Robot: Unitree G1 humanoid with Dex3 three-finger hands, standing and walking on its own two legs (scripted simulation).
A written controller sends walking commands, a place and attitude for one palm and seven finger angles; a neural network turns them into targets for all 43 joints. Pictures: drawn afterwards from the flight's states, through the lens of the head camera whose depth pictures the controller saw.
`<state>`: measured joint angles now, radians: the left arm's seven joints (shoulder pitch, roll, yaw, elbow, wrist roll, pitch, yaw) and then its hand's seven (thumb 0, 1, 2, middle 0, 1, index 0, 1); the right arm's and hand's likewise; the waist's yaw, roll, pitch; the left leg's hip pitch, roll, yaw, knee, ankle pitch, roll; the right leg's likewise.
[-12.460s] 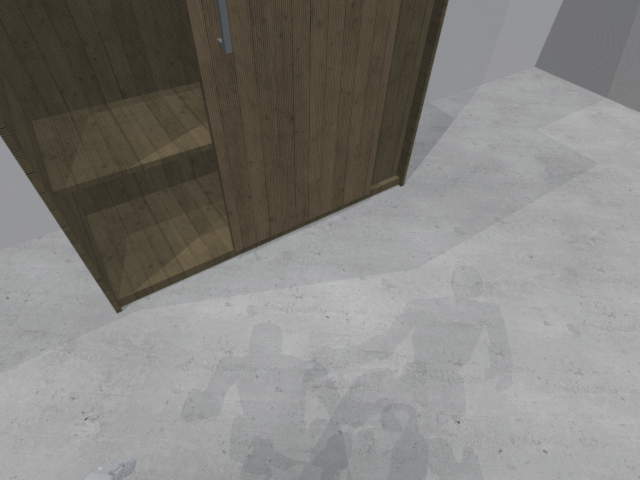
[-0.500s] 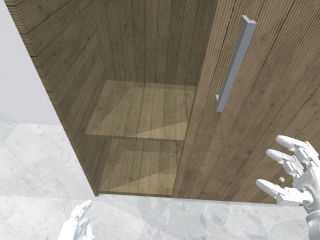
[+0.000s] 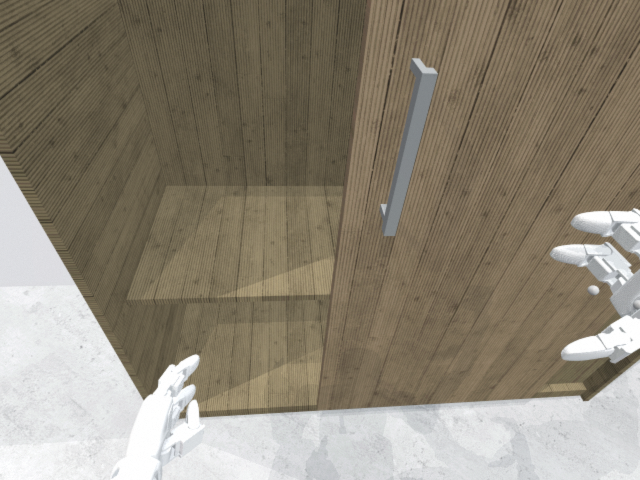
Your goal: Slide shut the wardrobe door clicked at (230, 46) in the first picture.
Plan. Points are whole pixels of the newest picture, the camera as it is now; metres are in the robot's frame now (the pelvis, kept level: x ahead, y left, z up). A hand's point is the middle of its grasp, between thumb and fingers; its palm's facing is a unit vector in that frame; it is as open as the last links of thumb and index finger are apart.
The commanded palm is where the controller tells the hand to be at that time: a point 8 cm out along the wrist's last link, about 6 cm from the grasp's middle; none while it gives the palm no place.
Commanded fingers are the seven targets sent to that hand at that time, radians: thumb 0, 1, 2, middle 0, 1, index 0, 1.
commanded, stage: raise the hand with hooked fingers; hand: right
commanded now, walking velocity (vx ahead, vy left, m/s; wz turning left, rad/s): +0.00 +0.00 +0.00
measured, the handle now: (401, 156) +0.48 -0.11 +0.20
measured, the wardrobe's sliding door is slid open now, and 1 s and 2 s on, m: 0.46 0.46 0.46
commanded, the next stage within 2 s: move the hooked fingers beside the handle in 0.70 s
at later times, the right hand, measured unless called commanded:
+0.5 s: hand (575, 261) +0.27 -0.24 +0.21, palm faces -0.04 +0.99 -0.16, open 14.0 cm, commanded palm +0.25 -0.30 +0.23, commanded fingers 0.00 0.50 -0.30 0.30 1.20 0.30 1.20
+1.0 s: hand (596, 240) +0.30 -0.27 +0.22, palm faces +0.08 +0.99 -0.09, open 14.0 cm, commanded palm +0.27 -0.29 +0.22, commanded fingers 0.00 0.50 -0.30 0.30 1.20 0.30 1.20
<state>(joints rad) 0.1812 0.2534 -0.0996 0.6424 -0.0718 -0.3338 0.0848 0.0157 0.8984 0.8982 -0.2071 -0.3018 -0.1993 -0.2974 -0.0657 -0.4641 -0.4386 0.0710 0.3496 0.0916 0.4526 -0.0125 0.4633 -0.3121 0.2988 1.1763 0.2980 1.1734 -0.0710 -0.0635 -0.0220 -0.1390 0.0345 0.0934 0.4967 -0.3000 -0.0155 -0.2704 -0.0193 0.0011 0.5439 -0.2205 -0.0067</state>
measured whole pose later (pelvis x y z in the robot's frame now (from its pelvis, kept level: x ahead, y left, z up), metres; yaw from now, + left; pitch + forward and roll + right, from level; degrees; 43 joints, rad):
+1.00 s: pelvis +0.01 +0.02 +0.00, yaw +0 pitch -3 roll +1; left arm 0.20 0.28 -0.09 0.65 -0.09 -0.26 0.08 0.02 0.90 0.90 -0.21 -0.30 -0.20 -0.30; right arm -0.23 -0.53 -0.51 0.20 0.34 0.21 0.48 -0.02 0.50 -0.30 0.31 1.20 0.30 1.20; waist -0.06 -0.08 -0.03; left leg -0.11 0.02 0.10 0.46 -0.30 0.00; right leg -0.23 -0.03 0.01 0.50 -0.21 0.01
